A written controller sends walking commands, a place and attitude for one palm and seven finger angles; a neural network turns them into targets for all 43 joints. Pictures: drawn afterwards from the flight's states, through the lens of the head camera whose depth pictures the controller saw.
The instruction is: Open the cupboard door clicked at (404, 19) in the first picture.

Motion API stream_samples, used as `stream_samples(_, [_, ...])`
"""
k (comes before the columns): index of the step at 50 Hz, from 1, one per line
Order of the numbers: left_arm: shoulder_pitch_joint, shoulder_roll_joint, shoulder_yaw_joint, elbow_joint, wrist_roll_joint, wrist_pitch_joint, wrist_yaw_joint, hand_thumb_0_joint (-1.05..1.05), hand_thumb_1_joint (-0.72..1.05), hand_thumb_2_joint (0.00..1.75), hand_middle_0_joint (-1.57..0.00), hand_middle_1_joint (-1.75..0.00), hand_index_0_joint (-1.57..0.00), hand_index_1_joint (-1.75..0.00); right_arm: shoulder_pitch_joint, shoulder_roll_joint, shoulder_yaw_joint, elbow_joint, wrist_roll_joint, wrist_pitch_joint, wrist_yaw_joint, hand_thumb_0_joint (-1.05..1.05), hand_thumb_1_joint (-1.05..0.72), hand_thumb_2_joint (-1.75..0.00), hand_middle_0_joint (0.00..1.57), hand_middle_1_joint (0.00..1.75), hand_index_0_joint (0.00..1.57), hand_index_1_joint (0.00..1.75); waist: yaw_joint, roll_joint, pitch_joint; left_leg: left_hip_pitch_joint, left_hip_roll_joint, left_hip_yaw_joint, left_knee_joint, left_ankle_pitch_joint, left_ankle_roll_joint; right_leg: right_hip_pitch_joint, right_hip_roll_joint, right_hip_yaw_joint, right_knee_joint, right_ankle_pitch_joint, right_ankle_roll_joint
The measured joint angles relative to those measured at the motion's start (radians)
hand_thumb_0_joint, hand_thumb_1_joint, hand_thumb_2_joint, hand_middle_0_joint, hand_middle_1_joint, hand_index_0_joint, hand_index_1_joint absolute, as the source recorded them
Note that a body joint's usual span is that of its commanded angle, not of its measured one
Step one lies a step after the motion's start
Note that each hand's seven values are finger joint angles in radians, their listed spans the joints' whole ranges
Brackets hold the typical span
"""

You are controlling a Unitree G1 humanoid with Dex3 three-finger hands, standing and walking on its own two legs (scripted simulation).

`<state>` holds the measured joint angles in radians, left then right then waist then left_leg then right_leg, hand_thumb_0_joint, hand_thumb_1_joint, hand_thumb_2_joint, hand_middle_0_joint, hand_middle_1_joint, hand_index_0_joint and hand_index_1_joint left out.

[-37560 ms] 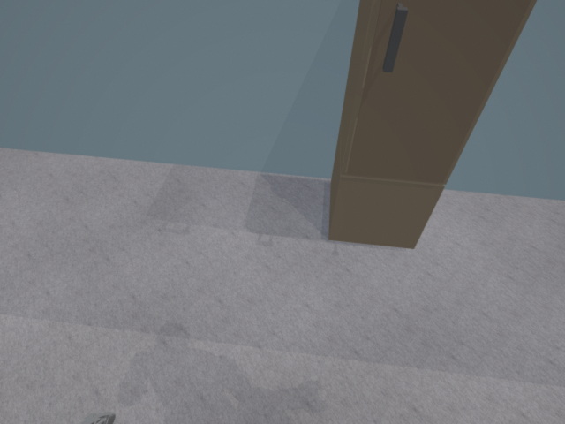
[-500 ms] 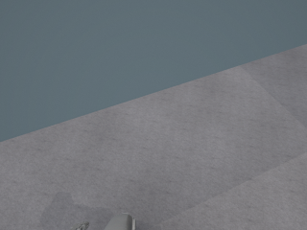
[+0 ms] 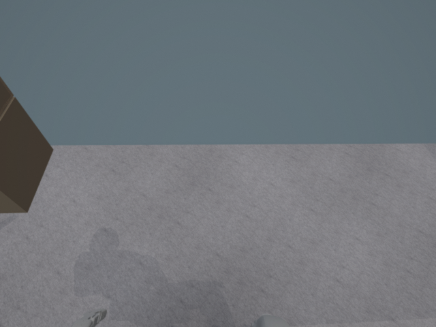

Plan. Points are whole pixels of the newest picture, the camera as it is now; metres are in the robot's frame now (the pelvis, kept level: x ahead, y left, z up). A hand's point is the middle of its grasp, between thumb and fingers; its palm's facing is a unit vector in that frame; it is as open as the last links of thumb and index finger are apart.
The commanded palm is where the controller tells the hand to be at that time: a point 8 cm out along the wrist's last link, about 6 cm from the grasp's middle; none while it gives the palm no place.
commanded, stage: turn to face it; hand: left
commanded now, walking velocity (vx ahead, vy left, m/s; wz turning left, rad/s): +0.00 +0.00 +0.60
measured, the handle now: out of the picture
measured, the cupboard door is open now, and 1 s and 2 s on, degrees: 49 49 49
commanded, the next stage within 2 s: take the last steps up to it in 1.38 s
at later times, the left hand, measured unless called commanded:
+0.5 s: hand out of the picture +0.00 +0.17 -0.17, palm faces +0.34 -0.91 -0.23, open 7.3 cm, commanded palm none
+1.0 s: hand out of the picture +0.01 +0.24 -0.16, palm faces +0.56 -0.79 -0.23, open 7.4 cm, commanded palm none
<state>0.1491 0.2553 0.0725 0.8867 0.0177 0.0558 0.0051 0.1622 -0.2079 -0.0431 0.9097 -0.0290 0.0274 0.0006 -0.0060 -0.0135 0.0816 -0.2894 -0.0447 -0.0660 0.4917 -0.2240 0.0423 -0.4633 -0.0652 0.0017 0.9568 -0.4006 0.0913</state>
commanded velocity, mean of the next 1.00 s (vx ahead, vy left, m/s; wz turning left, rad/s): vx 0.00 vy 0.00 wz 0.60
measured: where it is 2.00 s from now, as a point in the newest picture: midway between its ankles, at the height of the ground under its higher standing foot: outside the picture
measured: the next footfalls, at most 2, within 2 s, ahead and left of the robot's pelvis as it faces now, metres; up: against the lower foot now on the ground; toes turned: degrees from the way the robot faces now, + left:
right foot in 0.14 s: +0.05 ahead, -0.15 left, +0.00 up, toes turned +4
left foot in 0.56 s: +0.02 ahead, +0.10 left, +0.00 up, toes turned +27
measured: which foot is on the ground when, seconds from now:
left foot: down 0.00-0.14, up 0.16-0.54, down 0.56-1.00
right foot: up 0.00-0.12, down 0.14-0.56, up 0.58-1.00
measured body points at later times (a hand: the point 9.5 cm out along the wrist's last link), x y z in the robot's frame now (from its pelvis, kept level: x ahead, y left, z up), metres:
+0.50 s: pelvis +0.01 -0.03 +0.00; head +0.07 -0.01 +0.44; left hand -0.02 +0.22 -0.15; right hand +0.18 -0.25 -0.15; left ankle -0.03 +0.10 -0.70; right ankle +0.01 -0.15 -0.74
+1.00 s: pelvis +0.02 +0.00 +0.00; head +0.05 +0.04 +0.45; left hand -0.02 +0.28 -0.14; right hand +0.21 -0.17 -0.14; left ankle -0.02 +0.09 -0.74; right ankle +0.11 -0.13 -0.69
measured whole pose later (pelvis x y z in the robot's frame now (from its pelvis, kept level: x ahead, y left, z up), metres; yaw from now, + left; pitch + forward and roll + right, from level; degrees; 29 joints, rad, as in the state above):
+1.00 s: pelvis +0.02 +0.00 +0.00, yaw +35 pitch +2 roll -2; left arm 0.11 0.24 0.07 0.87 0.01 0.05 0.01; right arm 0.22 -0.19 -0.05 0.94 -0.03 0.03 0.00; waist -0.03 0.00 0.07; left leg -0.28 -0.07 -0.12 0.48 -0.22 0.05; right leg -0.43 -0.04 0.01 0.87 -0.40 0.09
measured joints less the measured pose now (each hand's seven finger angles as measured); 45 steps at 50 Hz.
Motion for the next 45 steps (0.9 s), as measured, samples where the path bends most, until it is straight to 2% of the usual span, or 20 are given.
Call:
stream_samples(4, [-0.021,-0.02,-0.008,-0.018,-0.006,-0.009,0.002,0.01,0.91,0.9,-0.2,-0.3,-0.2,-0.3,0.023,0.002,-0.008,0.01,-0.002,0.013,0.002,0.01,-0.9,-0.9,0.2,0.3,0.2,0.3,-0.018,0.025,0.002,-0.017,-0.01,-0.048,0.022,-0.005,-0.018,0.071,0.032,-0.003,-0.173,-0.003,-0.011])
stream_samples(7, [-0.018,-0.031,-0.015,-0.034,-0.009,-0.027,0.003,0.01,0.91,0.9,-0.2,-0.3,-0.2,-0.3,0.04,-0.002,-0.018,0.016,0.004,0.023,0.002,0.01,-0.9,-0.9,0.2,0.3,0.2,0.3,-0.023,0.035,-0.004,-0.049,-0.03,-0.079,0.071,-0.027,-0.039,0.17,0.049,-0.013,-0.38,0.089,-0.027])
stream_samples(8, [-0.017,-0.04,-0.015,-0.034,-0.005,-0.037,0.007,0.01,0.91,0.9,-0.2,-0.3,-0.2,-0.3,0.041,-0.008,-0.024,0.021,0.01,0.026,0.003,0.01,-0.9,-0.9,0.2,0.3,0.2,0.3,-0.02,0.047,-0.003,-0.068,-0.028,-0.084,0.113,-0.061,-0.044,0.183,0.055,-0.023,-0.406,0.102,-0.066])
stream_samples(9, [-0.014,-0.05,-0.019,-0.032,-0.001,-0.042,0.01,0.01,0.91,0.9,-0.2,-0.3,-0.2,-0.3,0.039,-0.016,-0.031,0.027,0.012,0.03,0.003,0.01,-0.9,-0.9,0.2,0.3,0.2,0.3,-0.022,0.06,0.003,-0.096,-0.026,-0.078,0.198,-0.147,-0.053,0.185,0.056,-0.038,-0.398,0.097,-0.089])
stream_samples(11, [-0.002,-0.066,-0.03,-0.029,0.0,-0.045,0.013,0.01,0.91,0.9,-0.2,-0.3,-0.2,-0.3,0.038,-0.03,-0.04,0.036,0.008,0.037,0.008,0.01,-0.9,-0.9,0.2,0.3,0.2,0.3,-0.029,0.069,0.01,-0.163,-0.028,-0.038,0.418,-0.238,-0.068,0.204,0.039,-0.067,-0.402,0.086,-0.107])
stream_samples(13, [0.015,-0.078,-0.035,-0.022,-0.003,-0.045,0.016,0.01,0.91,0.9,-0.2,-0.3,-0.2,-0.3,0.033,-0.039,-0.046,0.045,0.006,0.045,0.014,0.01,-0.91,-0.9,0.2,0.3,0.2,0.3,-0.033,0.066,0.014,-0.209,-0.009,0.004,0.586,-0.225,-0.088,0.232,0.023,-0.089,-0.432,0.092,-0.106])
stream_samples(16, [0.037,-0.086,-0.038,-0.01,-0.005,-0.045,0.016,0.01,0.91,0.9,-0.2,-0.3,-0.2,-0.3,0.027,-0.043,-0.047,0.051,0.008,0.051,0.021,0.01,-0.91,-0.9,0.2,0.3,0.2,0.3,-0.04,0.046,0.02,-0.227,0.03,0.044,0.661,-0.191,-0.11,0.265,-0.002,-0.126,-0.471,0.103,-0.103])
stream_samples(20, [0.061,-0.089,-0.036,-0.001,-0.002,-0.052,0.017,0.01,0.91,0.9,-0.21,-0.3,-0.2,-0.3,0.009,-0.042,-0.042,0.059,0.01,0.057,0.024,0.01,-0.91,-0.9,0.2,0.3,0.19,0.3,-0.029,0.015,0.031,-0.188,0.065,0.076,0.548,-0.206,-0.121,0.292,-0.034,-0.177,-0.484,0.097,-0.095])
stream_samples(25, [0.088,-0.06,-0.024,0.011,0.007,-0.051,0.011,0.01,0.92,0.9,-0.21,-0.3,-0.2,-0.3,-0.041,-0.04,-0.033,0.05,0.014,0.052,0.027,0.01,-0.91,-0.9,0.2,0.3,0.19,0.3,0.002,-0.015,0.047,-0.108,0.073,0.129,0.325,-0.227,-0.106,0.294,-0.075,-0.236,-0.431,0.056,-0.07])
stream_samples(27, [0.103,-0.042,-0.017,0.019,0.006,-0.047,0.008,0.01,0.91,0.9,-0.21,-0.3,-0.2,-0.3,-0.061,-0.038,-0.028,0.036,0.015,0.041,0.027,0.01,-0.91,-0.9,0.2,0.3,0.19,0.3,0.01,-0.029,0.047,-0.061,0.062,0.151,0.213,-0.181,-0.093,0.283,-0.096,-0.255,-0.383,0.027,-0.054])
stream_samples(28, [0.115,-0.033,-0.013,0.023,0.003,-0.045,0.006,0.01,0.91,0.9,-0.21,-0.3,-0.2,-0.3,-0.067,-0.039,-0.026,0.024,0.014,0.032,0.029,0.01,-0.91,-0.9,0.2,0.3,0.19,0.3,0.012,-0.033,0.041,-0.028,0.055,0.16,0.137,-0.117,-0.083,0.268,-0.107,-0.262,-0.342,0.005,-0.043])
stream_samples(29, [0.121,-0.022,-0.008,0.028,-0.001,-0.038,0.003,0.01,0.91,0.9,-0.21,-0.3,-0.2,-0.3,-0.073,-0.039,-0.027,0.014,0.011,0.019,0.029,0.01,-0.91,-0.9,0.2,0.3,0.19,0.3,0.01,-0.037,0.036,-0.03,0.048,0.161,0.116,-0.039,-0.043,0.237,-0.121,-0.253,-0.269,-0.017,-0.035])
stream_samples(31, [0.107,-0.001,0.0,0.043,-0.004,-0.007,0.007,0.01,0.91,0.9,-0.21,-0.3,-0.2,-0.3,-0.083,-0.03,-0.023,0.0,0.009,0.001,0.022,0.01,-0.91,-0.9,0.2,0.3,0.19,0.3,0.015,-0.051,0.041,-0.05,0.033,0.153,0.17,-0.073,0.008,0.147,-0.108,-0.158,-0.061,-0.136,-0.024])
stream_samples(33, [0.09,0.012,0.007,0.052,-0.001,0.013,0.012,0.01,0.91,0.9,-0.2,-0.3,-0.2,-0.3,-0.076,-0.021,-0.015,-0.009,0.006,-0.007,0.013,0.01,-0.91,-0.9,0.2,0.3,0.19,0.3,0.018,-0.049,0.032,-0.042,0.03,0.134,0.161,-0.101,0.024,0.073,-0.077,-0.096,0.088,-0.146,-0.02])
stream_samples(35, [0.068,0.017,0.011,0.052,0.001,0.018,0.008,0.01,0.91,0.9,-0.2,-0.3,-0.2,-0.3,-0.062,-0.013,-0.009,-0.012,0.004,-0.008,0.003,0.0,-0.91,-0.9,0.2,0.3,0.2,0.3,0.018,-0.042,0.02,-0.024,0.025,0.111,0.116,-0.081,0.018,0.016,-0.058,-0.058,0.165,-0.083,-0.013])
stream_samples(40, [0.02,0.014,0.008,0.021,0.003,0.003,-0.001,0.01,0.91,0.9,-0.2,-0.3,-0.2,-0.3,-0.023,0.001,0.004,0.002,0.006,-0.01,-0.003,0.0,-0.9,-0.9,0.2,0.3,0.2,0.3,0.017,-0.024,0.004,0.019,0.009,0.055,0.006,-0.015,0.028,-0.046,-0.037,-0.007,0.169,0.036,0.004])
stream_samples(45, [-0.01,0.0,0.001,0.001,0.001,-0.001,0.0,0.01,0.91,0.9,-0.2,-0.3,-0.2,-0.3,0.021,0.013,0.004,0.017,0.004,-0.005,0.0,0.01,-0.9,-0.9,0.2,0.3,0.2,0.3,-0.002,-0.008,-0.011,0.026,-0.007,0.001,-0.029,0.007,0.024,-0.034,-0.015,0.008,0.077,0.047,0.012])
